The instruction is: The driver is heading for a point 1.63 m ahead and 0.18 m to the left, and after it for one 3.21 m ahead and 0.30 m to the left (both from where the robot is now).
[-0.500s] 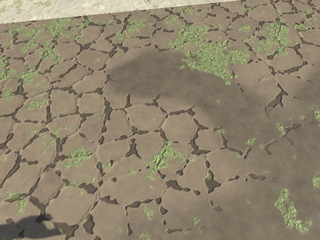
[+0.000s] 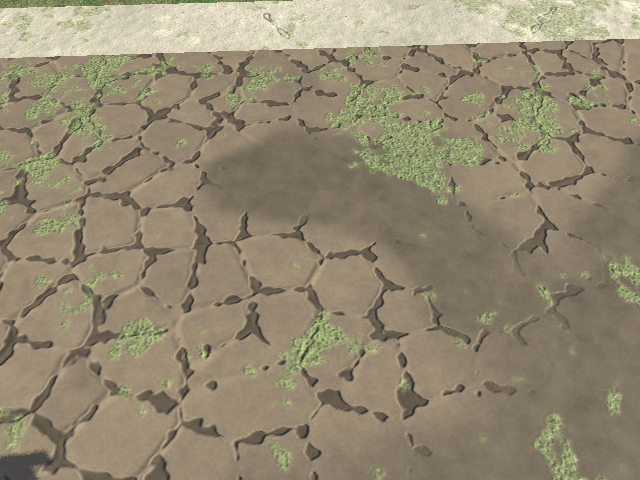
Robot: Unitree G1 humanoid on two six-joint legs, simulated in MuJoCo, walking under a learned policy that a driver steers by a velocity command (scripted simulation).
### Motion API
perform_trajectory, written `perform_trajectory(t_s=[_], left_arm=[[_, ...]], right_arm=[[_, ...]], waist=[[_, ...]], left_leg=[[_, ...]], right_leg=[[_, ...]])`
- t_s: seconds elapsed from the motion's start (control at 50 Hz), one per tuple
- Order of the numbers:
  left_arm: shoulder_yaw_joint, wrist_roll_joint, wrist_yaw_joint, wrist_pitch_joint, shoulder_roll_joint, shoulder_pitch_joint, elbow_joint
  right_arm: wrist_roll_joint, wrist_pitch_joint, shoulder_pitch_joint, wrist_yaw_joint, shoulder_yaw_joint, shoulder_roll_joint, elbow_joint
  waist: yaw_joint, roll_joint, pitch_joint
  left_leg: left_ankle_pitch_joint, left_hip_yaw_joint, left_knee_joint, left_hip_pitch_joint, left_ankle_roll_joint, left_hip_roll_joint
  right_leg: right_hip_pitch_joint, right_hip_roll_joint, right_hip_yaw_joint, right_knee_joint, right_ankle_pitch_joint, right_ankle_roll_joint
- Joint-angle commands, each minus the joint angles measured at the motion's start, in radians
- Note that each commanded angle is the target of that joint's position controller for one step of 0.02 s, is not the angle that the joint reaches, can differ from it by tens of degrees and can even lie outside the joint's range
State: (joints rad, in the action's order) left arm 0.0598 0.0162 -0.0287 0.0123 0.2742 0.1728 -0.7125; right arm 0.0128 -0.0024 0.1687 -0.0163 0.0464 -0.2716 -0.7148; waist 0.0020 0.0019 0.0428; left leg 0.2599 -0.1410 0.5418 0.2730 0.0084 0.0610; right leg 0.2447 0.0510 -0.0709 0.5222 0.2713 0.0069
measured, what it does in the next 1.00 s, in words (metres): steps on the spot: left foot, then right foot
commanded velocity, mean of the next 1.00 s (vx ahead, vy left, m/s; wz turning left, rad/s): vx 0.00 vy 0.00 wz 0.17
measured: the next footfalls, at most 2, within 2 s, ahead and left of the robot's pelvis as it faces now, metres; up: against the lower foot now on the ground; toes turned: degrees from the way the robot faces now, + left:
left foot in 0.38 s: +0.02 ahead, +0.18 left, +0.00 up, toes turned +3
right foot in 0.78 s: +0.07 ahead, -0.07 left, +0.00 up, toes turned +15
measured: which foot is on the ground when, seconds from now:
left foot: down 0.00-0.08, up 0.10-0.36, down 0.38-1.00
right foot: down 0.00-0.38, up 0.40-0.76, down 0.78-1.00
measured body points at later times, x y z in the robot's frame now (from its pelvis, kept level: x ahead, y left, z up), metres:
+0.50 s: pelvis -0.01 +0.05 +0.00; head +0.02 +0.09 +0.45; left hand +0.05 +0.37 -0.11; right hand +0.21 -0.17 -0.08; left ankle -0.03 +0.14 -0.73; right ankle +0.00 -0.10 -0.66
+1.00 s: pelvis -0.01 +0.06 +0.00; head +0.03 +0.07 +0.45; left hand +0.07 +0.37 -0.10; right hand +0.20 -0.19 -0.09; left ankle -0.04 +0.16 -0.71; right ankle +0.03 -0.08 -0.73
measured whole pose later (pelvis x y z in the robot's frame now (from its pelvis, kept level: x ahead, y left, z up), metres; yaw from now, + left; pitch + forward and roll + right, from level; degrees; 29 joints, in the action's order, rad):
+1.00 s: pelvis -0.01 +0.06 +0.00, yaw +8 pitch +1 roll +0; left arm 0.07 -0.01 -0.02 0.01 0.30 0.21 -0.70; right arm 0.00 -0.02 0.14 -0.02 0.08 -0.30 -0.67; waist 0.01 0.00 0.05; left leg 0.52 -0.02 0.78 0.35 0.01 0.07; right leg 0.30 0.00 -0.12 0.56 0.28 -0.03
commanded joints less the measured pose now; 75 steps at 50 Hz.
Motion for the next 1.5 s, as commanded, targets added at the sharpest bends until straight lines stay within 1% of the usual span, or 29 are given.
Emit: perform_trajectory(t_s=[0.02,0.06,0.1,0.14,0.18,0.24,0.36,0.38,0.4,0.42,0.44,0.48,0.6,0.68,0.76,0.8,0.82,0.86,0.92,0.96,1.06,1.08,1.1,1.12,1.14,1.18,1.32,1.44,1.5], left_arm=[[0.042,-0.006,0.002,-0.022,0.097,0.009,0.067],[0.056,-0.005,0.004,-0.020,0.127,0.027,0.067],[0.067,0.005,0.000,-0.019,0.170,0.047,0.068],[0.052,0.007,-0.013,-0.029,0.146,0.023,0.097],[0.052,-0.012,-0.018,-0.028,0.154,-0.038,0.100],[0.062,-0.010,-0.019,-0.006,0.181,-0.030,0.091],[0.063,-0.048,-0.002,-0.001,0.180,0.006,0.062],[0.053,-0.023,0.005,-0.007,0.137,0.052,0.051],[0.028,0.036,0.008,-0.009,0.079,0.027,0.102],[0.040,0.009,-0.001,-0.015,0.128,-0.076,0.126],[0.047,-0.018,-0.007,-0.010,0.150,-0.097,0.124],[0.056,-0.009,-0.022,0.001,0.161,-0.067,0.087],[0.020,-0.020,-0.003,0.010,0.072,-0.007,0.030],[0.015,-0.027,0.010,0.009,0.102,-0.042,0.040],[0.020,-0.029,0.010,-0.001,0.125,-0.007,0.042],[0.026,-0.017,0.009,-0.007,0.169,-0.001,0.057],[0.041,-0.024,0.008,-0.007,0.218,-0.002,0.052],[0.044,-0.035,0.009,-0.005,0.189,0.022,0.058],[0.046,-0.020,0.003,-0.013,0.195,0.034,0.076],[0.054,-0.020,0.003,-0.025,0.213,0.038,0.080],[0.062,-0.059,-0.010,0.037,0.203,-0.086,0.119],[0.053,-0.053,-0.010,0.038,0.165,-0.065,0.125],[0.032,-0.031,-0.007,0.037,0.083,-0.006,0.128],[0.054,-0.026,-0.012,0.022,0.152,0.011,0.141],[0.075,-0.031,-0.012,0.018,0.209,0.026,0.117],[0.084,-0.038,-0.017,0.031,0.198,0.050,0.067],[0.055,-0.043,0.000,0.039,0.127,-0.052,0.125],[0.034,-0.030,0.020,0.044,0.096,-0.084,0.162],[0.025,-0.035,0.025,0.042,0.089,-0.094,0.171]], right_arm=[[0.008,-0.007,-0.053,-0.013,0.053,-0.175,0.105],[0.012,-0.014,-0.057,-0.011,0.052,-0.161,0.127],[0.007,-0.018,-0.031,-0.003,0.046,-0.134,0.136],[0.006,-0.023,-0.026,0.006,0.074,-0.190,0.133],[0.013,-0.038,-0.015,0.010,0.062,-0.141,0.122],[0.014,-0.042,-0.055,0.026,0.040,-0.099,0.151],[0.006,-0.048,0.057,0.035,0.068,-0.151,0.146],[0.006,-0.046,0.095,0.021,0.091,-0.223,0.150],[-0.009,-0.037,0.096,0.009,0.105,-0.340,0.195],[-0.049,-0.012,0.134,0.024,0.095,-0.304,0.195],[-0.048,0.007,0.095,0.028,0.084,-0.276,0.185],[-0.008,0.010,0.000,0.014,0.064,-0.208,0.183],[-0.031,0.010,-0.036,-0.008,0.007,-0.081,0.148],[-0.048,0.009,-0.014,0.004,0.014,-0.121,0.102],[-0.018,-0.002,-0.035,-0.003,0.030,-0.163,0.082],[-0.019,0.002,0.006,-0.012,0.035,-0.158,0.071],[-0.034,0.007,0.026,-0.014,0.037,-0.147,0.087],[-0.038,0.003,-0.048,-0.022,0.038,-0.119,0.107],[-0.026,-0.011,-0.084,-0.017,0.036,-0.065,0.138],[-0.014,-0.004,-0.076,-0.006,0.044,-0.083,0.146],[-0.007,0.017,0.059,0.025,0.050,-0.071,0.096],[-0.014,0.014,0.086,0.021,0.065,-0.110,0.090],[-0.031,0.003,0.076,0.007,0.086,-0.214,0.112],[-0.064,0.009,0.061,0.013,0.084,-0.232,0.132],[-0.062,0.020,0.017,0.012,0.067,-0.184,0.153],[-0.038,0.031,-0.057,0.002,0.053,-0.136,0.160],[-0.036,0.010,0.050,-0.035,0.055,-0.144,0.125],[-0.026,0.001,0.025,-0.014,0.070,-0.184,0.112],[-0.005,0.005,0.052,0.005,0.077,-0.203,0.089]], waist=[[0.008,-0.074,-0.095],[0.003,0.029,-0.095],[0.002,0.201,-0.090],[0.009,0.122,-0.092],[-0.014,0.063,-0.056],[0.020,0.122,-0.071],[-0.018,0.112,-0.132],[-0.014,-0.061,-0.131],[0.009,-0.343,-0.125],[-0.088,-0.232,-0.219],[-0.059,-0.158,-0.155],[-0.013,-0.095,-0.107],[0.007,-0.114,-0.149],[-0.034,-0.144,-0.075],[-0.004,-0.103,-0.034],[-0.012,-0.031,-0.064],[-0.052,0.085,-0.086],[-0.011,0.163,-0.102],[0.014,0.252,-0.091],[0.018,0.196,-0.100],[-0.047,0.161,-0.154],[-0.038,0.092,-0.152],[0.003,-0.210,-0.131],[0.004,-0.295,-0.106],[0.017,-0.175,-0.070],[0.042,-0.078,-0.028],[-0.043,-0.111,-0.076],[-0.051,-0.114,-0.070],[-0.066,-0.118,-0.078]], left_leg=[[-0.214,-0.233,-0.086,0.013,0.116,-0.149],[-0.141,-0.151,0.016,0.099,0.066,-0.076],[0.132,0.005,0.245,0.248,-0.004,0.012],[0.374,0.023,0.626,0.321,-0.049,-0.043],[0.266,0.042,0.585,0.333,-0.069,-0.088],[0.187,0.128,0.419,0.248,-0.087,-0.101],[-0.080,0.217,-0.061,-0.074,-0.003,-0.029],[-0.348,0.040,-0.127,-0.227,0.053,-0.125],[-0.740,-0.374,-0.127,-0.317,0.235,-0.412],[-0.636,-0.450,-0.181,-0.250,0.371,-0.468],[-0.507,-0.361,-0.195,-0.214,0.332,-0.408],[-0.380,-0.242,-0.188,-0.168,0.230,-0.315],[-0.366,-0.046,-0.201,-0.116,0.192,-0.226],[-0.151,-0.072,-0.236,-0.057,0.213,-0.252],[-0.196,-0.093,-0.178,-0.082,0.203,-0.273],[-0.209,-0.039,-0.100,-0.094,0.139,-0.226],[-0.165,0.045,-0.058,-0.074,0.098,-0.142],[-0.083,0.176,0.079,-0.043,0.025,-0.044],[0.238,0.134,0.237,0.145,0.008,0.019],[0.371,0.070,0.343,0.226,0.004,-0.009],[-0.040,0.147,-0.095,-0.059,-0.031,0.013],[-0.099,0.086,-0.162,-0.162,-0.008,-0.058],[-0.192,-0.208,-0.245,-0.248,0.098,-0.303],[-0.256,-0.404,-0.279,-0.134,0.242,-0.467],[-0.233,-0.350,-0.285,-0.102,0.270,-0.453],[-0.163,-0.145,-0.261,-0.104,0.189,-0.333],[-0.383,0.027,-0.250,-0.290,0.237,-0.342],[-0.386,0.109,-0.263,-0.236,0.258,-0.369],[-0.062,0.094,-0.315,-0.208,0.257,-0.376]], right_leg=[[-0.045,-0.032,-0.009,-0.017,-0.069,0.006],[-0.100,-0.107,-0.081,-0.086,-0.120,0.058],[-0.176,-0.339,-0.293,-0.181,-0.305,0.209],[-0.149,-0.469,-0.343,-0.188,-0.508,0.316],[-0.134,-0.375,-0.180,-0.178,-0.461,0.239],[-0.137,-0.304,-0.030,-0.166,-0.488,0.211],[-0.064,-0.294,0.094,0.015,-0.324,0.107],[0.107,-0.222,0.183,0.215,-0.095,0.017],[0.406,-0.075,0.187,0.516,0.436,-0.082],[0.423,-0.044,0.013,0.679,0.460,-0.084],[0.445,-0.066,-0.011,0.718,0.372,-0.071],[0.437,-0.099,-0.019,0.662,0.209,-0.069],[0.197,-0.117,0.016,0.397,0.030,-0.103],[0.079,-0.114,0.044,0.193,0.083,-0.088],[0.059,-0.090,0.072,0.016,-0.007,-0.049],[0.005,-0.131,-0.001,-0.030,-0.318,-0.010],[-0.006,-0.158,-0.057,0.012,-0.444,0.030],[0.012,-0.221,-0.202,-0.070,-0.358,0.112],[-0.077,-0.318,-0.396,-0.148,-0.367,0.225],[-0.132,-0.342,-0.424,-0.146,-0.439,0.244],[-0.027,-0.192,-0.300,-0.059,-0.341,0.113],[0.068,-0.138,-0.259,0.013,-0.154,0.060],[0.278,0.010,-0.114,0.258,0.197,-0.019],[0.346,0.019,-0.100,0.478,0.406,-0.052],[0.353,-0.019,-0.128,0.621,0.355,-0.059],[0.379,-0.044,-0.110,0.673,0.208,-0.076],[0.417,-0.080,-0.022,0.564,0.104,-0.143],[0.281,-0.121,0.046,0.363,0.133,-0.121],[0.208,-0.102,0.093,0.248,0.161,-0.078]])
Keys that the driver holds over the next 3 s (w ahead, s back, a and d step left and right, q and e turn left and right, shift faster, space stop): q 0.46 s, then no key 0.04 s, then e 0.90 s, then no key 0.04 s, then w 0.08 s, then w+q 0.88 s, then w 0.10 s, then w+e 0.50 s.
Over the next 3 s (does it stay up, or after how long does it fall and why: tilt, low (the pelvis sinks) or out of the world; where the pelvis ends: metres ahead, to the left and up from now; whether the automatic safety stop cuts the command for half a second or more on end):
stays up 0.68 0.13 0.01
